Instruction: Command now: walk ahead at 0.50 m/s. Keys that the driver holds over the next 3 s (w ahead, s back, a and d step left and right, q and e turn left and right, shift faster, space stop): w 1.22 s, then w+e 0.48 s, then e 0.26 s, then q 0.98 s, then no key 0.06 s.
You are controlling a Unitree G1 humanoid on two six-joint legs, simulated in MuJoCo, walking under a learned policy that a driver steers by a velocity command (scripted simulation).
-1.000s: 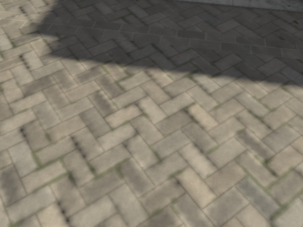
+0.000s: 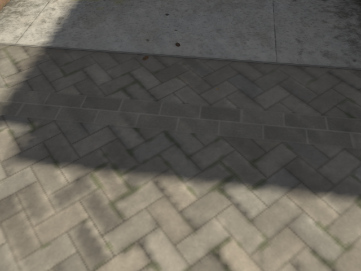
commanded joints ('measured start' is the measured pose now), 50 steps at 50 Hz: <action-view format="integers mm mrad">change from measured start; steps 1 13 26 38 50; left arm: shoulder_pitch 23 -42 -316 67 -86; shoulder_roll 166 160 71 284 161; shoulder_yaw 31 21 23 86 32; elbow -32 -73 -151 -85 -79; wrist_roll -10 -43 -5 0 8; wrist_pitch -7 -33 11 -7 -19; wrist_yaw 9 -3 1 -20 -4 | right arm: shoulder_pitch -114 245 246 293 81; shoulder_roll -29 -137 -125 -100 -67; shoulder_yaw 5 -26 -11 -1 -15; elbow -73 0 42 55 -14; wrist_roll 6 2 -7 -18 -5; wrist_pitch -12 -31 -28 14 3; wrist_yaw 14 32 -1 -14 -12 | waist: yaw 6 -157 -97 92 -59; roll -95 120 17 -119 -84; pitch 79 -181 53 -274 29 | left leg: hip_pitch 32 933 570 451 -11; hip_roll -33 202 46 -31 27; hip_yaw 36 -497 -34 95 -24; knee -116 -426 -614 220 210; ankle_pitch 68 -335 -12 57 -139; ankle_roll -1 245 186 59 -2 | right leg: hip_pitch -39 -730 -635 203 -102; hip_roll -258 -98 -184 -289 -284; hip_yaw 113 163 81 280 223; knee -92 1129 496 312 -95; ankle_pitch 195 -281 288 157 216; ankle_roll -139 -9 49 -141 -177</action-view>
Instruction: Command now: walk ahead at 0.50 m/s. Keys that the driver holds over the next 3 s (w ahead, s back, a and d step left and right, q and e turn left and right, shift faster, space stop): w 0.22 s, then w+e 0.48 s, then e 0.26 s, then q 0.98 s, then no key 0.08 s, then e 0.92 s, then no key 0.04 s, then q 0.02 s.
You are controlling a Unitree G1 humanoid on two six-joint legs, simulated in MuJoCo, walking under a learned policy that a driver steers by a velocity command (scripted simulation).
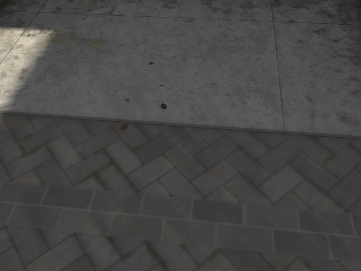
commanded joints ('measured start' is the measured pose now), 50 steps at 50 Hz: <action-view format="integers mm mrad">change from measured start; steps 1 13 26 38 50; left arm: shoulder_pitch -17 106 -12 -311 -183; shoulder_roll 154 188 73 60 154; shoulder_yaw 27 39 39 22 48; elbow -50 14 -75 -235 -297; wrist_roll -3 -25 -42 -16 1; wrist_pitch -11 32 61 54 59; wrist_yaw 19 35 36 -33 11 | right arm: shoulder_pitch -16 -217 27 126 77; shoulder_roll -46 -69 -72 -156 -137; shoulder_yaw -12 1 -13 -36 -26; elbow -51 -140 -21 -2 -97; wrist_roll -9 8 -33 -8 -14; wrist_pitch -1 -31 -51 7 31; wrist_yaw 1 55 20 -23 -29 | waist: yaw -30 -12 -24 -84 -74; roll -85 -125 35 11 -53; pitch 16 48 7 89 -142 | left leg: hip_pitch -81 63 462 683 103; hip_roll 28 -83 142 152 -35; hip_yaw -20 47 -18 263 -33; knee -137 -519 -887 -754 218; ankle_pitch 163 139 149 628 -233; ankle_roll -23 38 150 97 -86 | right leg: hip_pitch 26 259 -482 -507 -68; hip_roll -278 -330 -227 -137 -271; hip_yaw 202 150 176 -10 350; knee -180 -18 836 358 47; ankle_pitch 189 446 -52 115 515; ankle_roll -143 -84 35 19 -225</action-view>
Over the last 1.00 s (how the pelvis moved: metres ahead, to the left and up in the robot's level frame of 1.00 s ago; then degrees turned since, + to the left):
0.57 -0.01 0.00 0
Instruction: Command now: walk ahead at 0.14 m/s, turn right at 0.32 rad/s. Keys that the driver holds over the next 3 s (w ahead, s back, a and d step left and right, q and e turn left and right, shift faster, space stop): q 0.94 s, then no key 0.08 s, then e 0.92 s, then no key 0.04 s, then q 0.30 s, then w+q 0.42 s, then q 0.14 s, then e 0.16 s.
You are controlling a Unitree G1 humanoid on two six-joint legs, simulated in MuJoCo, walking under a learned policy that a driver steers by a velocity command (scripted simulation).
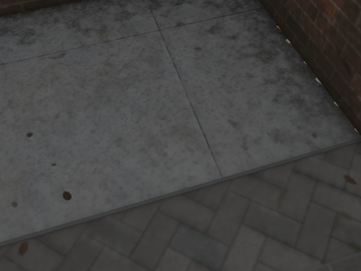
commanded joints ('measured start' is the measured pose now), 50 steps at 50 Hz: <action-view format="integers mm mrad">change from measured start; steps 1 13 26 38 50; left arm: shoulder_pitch -4 12 -88 -41 13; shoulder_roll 99 132 101 106 139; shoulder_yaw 17 2 22 22 16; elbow -72 7 -57 -58 -60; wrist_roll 20 24 3 -10 18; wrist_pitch -17 11 28 2 16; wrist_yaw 13 54 68 38 72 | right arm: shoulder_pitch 140 -1 72 -1 17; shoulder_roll -94 -110 -170 -192 -105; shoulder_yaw -28 -20 -47 -56 -35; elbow -10 -50 -91 -156 -213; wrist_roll -8 10 13 18 16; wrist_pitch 26 54 39 96 102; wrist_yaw -12 4 3 -5 5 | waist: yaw -42 23 -19 1 19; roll -44 -112 78 182 -170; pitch -227 -138 -193 -180 -132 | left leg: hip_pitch -13 4 496 325 -104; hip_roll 48 41 207 103 -51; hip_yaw -18 5 -284 -393 -32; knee -63 -500 -851 -820 -195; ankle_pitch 79 132 960 660 60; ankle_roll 0 12 287 233 -35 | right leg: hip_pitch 172 285 -260 95 346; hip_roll -287 -344 -82 -29 -336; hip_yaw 250 182 81 61 155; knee -169 -209 596 26 -197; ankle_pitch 538 160 -374 -159 264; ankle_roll -204 -151 153 163 -129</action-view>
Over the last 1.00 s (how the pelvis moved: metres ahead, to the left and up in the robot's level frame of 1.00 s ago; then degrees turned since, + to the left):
0.52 -0.02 -0.02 -22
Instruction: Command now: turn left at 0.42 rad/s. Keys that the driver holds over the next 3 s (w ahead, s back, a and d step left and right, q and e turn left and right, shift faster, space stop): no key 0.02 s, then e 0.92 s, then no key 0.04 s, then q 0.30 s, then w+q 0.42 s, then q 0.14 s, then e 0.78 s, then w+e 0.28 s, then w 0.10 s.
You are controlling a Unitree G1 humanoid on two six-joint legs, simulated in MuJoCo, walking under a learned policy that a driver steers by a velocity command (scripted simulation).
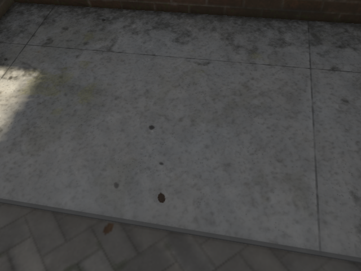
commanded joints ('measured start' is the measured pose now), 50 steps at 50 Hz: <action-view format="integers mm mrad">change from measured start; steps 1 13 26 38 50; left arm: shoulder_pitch -3 -16 105 41 -5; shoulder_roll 173 159 136 218 219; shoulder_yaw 39 10 39 35 39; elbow -52 -24 -59 -153 -194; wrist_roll -4 -25 -35 -26 -19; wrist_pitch -2 -3 54 4 36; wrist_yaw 12 -26 -66 -10 -16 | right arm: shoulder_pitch -38 -27 -70 -74 -59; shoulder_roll -31 -99 -89 -43 -48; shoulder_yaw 2 -3 -19 -14 -7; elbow -99 -62 -38 -59 -70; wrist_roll -4 -48 4 -21 -13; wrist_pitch -14 -37 -33 -47 -86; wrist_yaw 4 3 -11 -22 8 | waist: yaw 16 -7 31 -2 20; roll -209 151 64 -144 -195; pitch -112 -61 -126 -126 -139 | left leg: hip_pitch -41 374 328 -112 82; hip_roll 36 252 307 37 17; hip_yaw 15 -108 97 -11 -16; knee -127 -790 -581 -45 -410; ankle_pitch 14 336 514 114 89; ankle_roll -16 224 184 -8 -10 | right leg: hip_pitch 179 -135 46 184 129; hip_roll -236 -5 32 -176 -152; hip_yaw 171 5 -71 357 489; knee -114 204 83 -101 -21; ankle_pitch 373 -111 23 352 326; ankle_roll -220 53 -7 -219 -218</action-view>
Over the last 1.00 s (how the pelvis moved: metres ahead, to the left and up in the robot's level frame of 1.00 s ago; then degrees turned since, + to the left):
0.11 0.02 0.01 28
